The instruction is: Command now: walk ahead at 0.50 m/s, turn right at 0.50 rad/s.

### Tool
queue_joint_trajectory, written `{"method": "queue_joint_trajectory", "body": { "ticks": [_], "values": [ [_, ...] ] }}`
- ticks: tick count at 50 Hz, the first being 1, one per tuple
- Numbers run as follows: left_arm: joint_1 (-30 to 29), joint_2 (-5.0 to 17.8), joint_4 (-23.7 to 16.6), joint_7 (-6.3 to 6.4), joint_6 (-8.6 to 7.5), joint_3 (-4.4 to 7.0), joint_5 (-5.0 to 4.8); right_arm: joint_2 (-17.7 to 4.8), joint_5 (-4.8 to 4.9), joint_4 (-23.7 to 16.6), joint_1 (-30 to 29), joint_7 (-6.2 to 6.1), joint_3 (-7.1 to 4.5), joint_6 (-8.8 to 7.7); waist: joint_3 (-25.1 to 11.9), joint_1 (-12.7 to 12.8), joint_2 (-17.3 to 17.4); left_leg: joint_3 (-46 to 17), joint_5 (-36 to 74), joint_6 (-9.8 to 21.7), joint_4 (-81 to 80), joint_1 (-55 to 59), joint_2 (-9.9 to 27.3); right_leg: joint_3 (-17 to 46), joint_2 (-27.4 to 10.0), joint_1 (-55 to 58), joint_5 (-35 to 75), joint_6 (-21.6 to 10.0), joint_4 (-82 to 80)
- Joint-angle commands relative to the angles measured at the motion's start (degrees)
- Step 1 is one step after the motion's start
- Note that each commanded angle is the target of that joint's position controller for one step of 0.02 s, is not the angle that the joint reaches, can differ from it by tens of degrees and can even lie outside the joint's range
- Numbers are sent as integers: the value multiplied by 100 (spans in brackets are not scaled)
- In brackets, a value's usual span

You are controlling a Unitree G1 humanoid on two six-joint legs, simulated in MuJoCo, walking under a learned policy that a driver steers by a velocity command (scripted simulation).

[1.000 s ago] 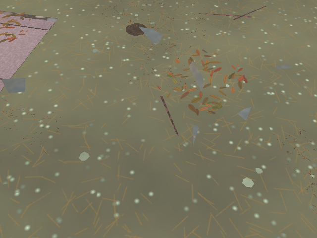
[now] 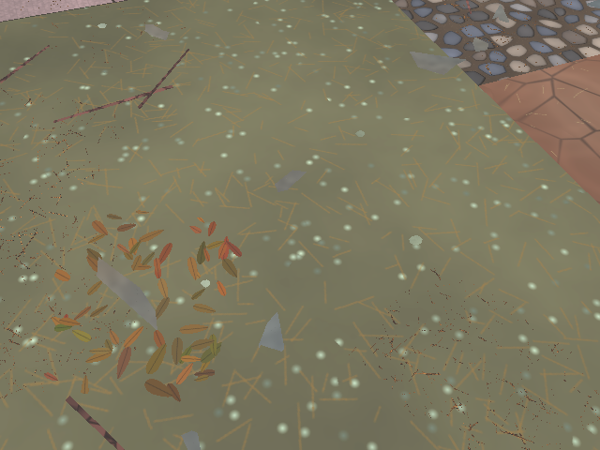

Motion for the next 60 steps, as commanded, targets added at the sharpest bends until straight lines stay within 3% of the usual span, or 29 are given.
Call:
{"method": "queue_joint_trajectory", "body": {
  "ticks": [1, 4, 8, 10, 11, 12, 13, 14, 15, 16, 18, 23, 27, 32, 35, 37, 38, 39, 40, 41, 42, 43, 44, 46, 49, 52, 56, 58, 60],
  "values": [
    [-324, 37, -475, -75, -44, -49, 3, -603, -9, -194, 91, 22, -132, -111, 84, 16, 843, -777, 1308, 750, -1015, 170, 1473, 99, -185, -480, 575, 81, -562],
    [-798, -142, -595, -101, -113, -169, 7, -661, 8, -26, 222, 71, -128, -114, 179, -27, 887, -403, 1497, 681, -1040, -38, 1290, -186, -42, 179, 940, 37, -1902],
    [-1174, -17, -683, -40, -187, -195, 49, -906, 53, 254, 602, 86, -173, 2, 228, -89, 910, -677, 2310, 707, -702, 419, 1464, -605, 29, 722, 505, -117, -2777],
    [-607, 88, -503, 42, -285, -147, 72, -1025, 45, 345, 595, 73, -197, 65, -62, 227, 869, -669, 3403, 623, 184, 585, 1412, -645, 256, 1573, 229, -248, -3284],
    [272, 242, -185, 110, -371, -70, 140, -932, 74, 374, 608, 73, -163, 83, -568, 607, 617, -475, 3395, 504, 1249, 266, 1131, -608, 301, 2779, 444, -364, -3616],
    [1272, 693, 7, 210, -430, 57, 273, -629, 103, 160, 541, 90, -65, 64, -1375, 989, 14, -310, 1670, 371, 2823, -763, 824, 572, -877, 4270, -152, -602, -3744],
    [1448, 1353, -6, 303, -400, 202, 234, 82, 214, -64, 1080, 115, 88, 72, -2063, 738, -1352, -249, -2047, 169, 4640, -2700, -97, 3009, -2560, 5622, -217, -1171, -4303],
    [1293, 1086, -31, 334, -354, 187, 40, -635, 99, 88, 729, 25, -113, 168, -1740, 861, -416, -1020, -1857, 265, 5170, -3004, 70, 3012, -2386, 4939, -349, -1161, -4486],
    [805, 655, -20, 332, -374, 49, 5, -626, 117, 25, 423, 49, -148, 165, -885, 592, -260, -1142, -1342, 321, 5092, -3079, 313, 2077, -2034, 4214, -124, -974, -4598],
    [487, 299, -7, 306, -418, -41, -18, -500, 136, 77, 379, 71, -133, 164, -467, 404, -214, -1082, -964, 293, 4813, -2907, 469, 1439, -1746, 3610, 285, -789, -4833],
    [247, 0, 40, 328, -499, -125, -66, -387, -6, 226, 535, 130, -156, 308, -148, 125, -368, -1029, -623, 177, 4593, -2519, 579, 609, -1367, 2972, 736, -526, -5110],
    [581, 95, 293, 365, -691, -54, -113, -157, -55, -6, -119, 278, -168, 478, 78, 29, -109, -947, 191, 34, 4462, -3094, 646, -228, -1370, 2967, 1461, -643, -5434],
    [773, 50, 466, 377, -683, -58, -89, -73, -60, -287, -910, 360, -102, 470, 321, 129, -68, -755, 952, -9, 3361, -3239, 617, -877, -1232, 3026, 1693, -627, -5453],
    [1149, 303, 692, 426, -620, 14, -81, -111, -104, -644, -1721, 446, -31, 455, 480, 320, -12, -220, 883, 294, 2145, -2866, 439, -1365, -1398, 3572, 2465, -527, -5222],
    [1165, 510, 761, 465, -517, 60, -63, -235, -122, -669, -1549, 394, -84, 465, 226, 171, -136, 124, 89, 624, 1892, -2279, -9, -1656, -1426, 4061, 4746, -409, -4276],
    [1125, 697, 759, 468, -393, 111, -59, -433, -124, -426, -590, 308, -206, 409, -393, -251, -155, 182, -413, 920, 1625, -1145, -455, -1742, -1401, 4005, 5523, -365, -2588],
    [1045, 687, 681, 448, -364, 101, -66, -688, -180, -127, 339, 223, -339, 356, -909, -694, 171, -180, -281, 1140, 1162, 210, -425, -1814, -1261, 3228, 4492, -187, -1114],
    [1192, 112, 341, 386, -395, -30, -149, -1422, -211, -89, 690, 127, -546, 364, -1472, -608, 1262, -2597, -889, 1748, 915, 1928, 1191, -1807, -645, 1093, 951, 127, 954],
    [841, 213, 3, 317, -463, 1, -116, -1744, -14, -228, 560, 128, -601, 411, -1873, -485, 1445, -5269, -371, 2335, -69, 2489, 2057, -637, 372, -324, -1845, 325, 2160],
    [191, 324, -124, 295, -508, 10, -89, -1585, 55, -164, 434, 91, -570, 454, -1166, -550, 689, -4406, -74, 2123, -202, 2118, 1888, -30, -32, -896, -1277, 258, 2133],
    [199, 228, -125, 286, -579, -43, -142, -1270, 84, -134, 165, 48, -490, 442, -525, -323, 479, -3664, 444, 1924, -229, 1299, 1739, -63, -274, -795, -738, 217, 1657],
    [322, 201, -24, 301, -585, -38, -113, -1004, 78, -156, -109, 27, -416, 409, -206, -42, 238, -3119, 1010, 1634, -285, 652, 1385, -50, -455, -431, -541, 208, 1097],
    [428, 201, -2, 305, -500, -37, -3, -832, 121, -176, -317, 8, -359, 371, -105, 166, 276, -2718, 1460, 1497, -345, 183, 1100, -24, -525, -60, -496, 270, 783],
    [589, 140, 29, 267, -303, -44, 92, -743, 137, -220, -351, 31, -311, 255, -284, 303, 383, -2389, 1997, 1479, -406, -140, 858, -70, -519, 341, -460, 394, 478],
    [177, 40, -143, 228, -189, -71, 73, -937, 121, -170, -62, 54, -358, 178, -167, 226, 459, -2276, 1758, 1442, -590, -321, 674, -182, -494, 106, -13, 535, -179],
    [-588, 73, -393, 221, -184, -83, 50, -928, 113, -126, 297, 53, -358, 187, 52, -55, 612, -2435, 1367, 1325, -681, -90, 623, -159, -454, -346, 611, 610, -1057],
    [-1288, 61, -631, 174, -243, -135, 1, -975, 89, -91, 675, 25, -375, 199, 60, -348, 697, -2586, 1620, 1226, -443, 414, 636, -124, -235, -428, 1120, 581, -2019],
    [-1544, 89, -752, 159, -291, -156, -28, -1008, 53, -91, 796, -1, -380, 207, 60, -432, 727, -2687, 2015, 1194, -223, 597, 688, -136, -98, -315, 1114, 528, -2365],
    [-1499, 162, -804, 159, -341, -155, -47, -1068, 28, -127, 737, -42, -388, 202, 38, -345, 800, -2803, 2284, 1068, -22, 677, 783, -92, -16, 61, 991, 409, -2733]
  ]
}}
Next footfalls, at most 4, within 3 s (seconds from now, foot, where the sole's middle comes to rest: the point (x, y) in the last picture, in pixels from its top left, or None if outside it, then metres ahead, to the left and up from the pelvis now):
0.24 right None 0.26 -0.13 -0.78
0.76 left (249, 436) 0.52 0.10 -0.78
1.28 right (262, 300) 0.87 0.08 -0.78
1.80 left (143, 270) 0.96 0.40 -0.78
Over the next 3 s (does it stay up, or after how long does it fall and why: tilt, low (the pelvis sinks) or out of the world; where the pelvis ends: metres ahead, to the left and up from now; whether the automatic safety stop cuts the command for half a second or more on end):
stays up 1.39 0.63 -0.01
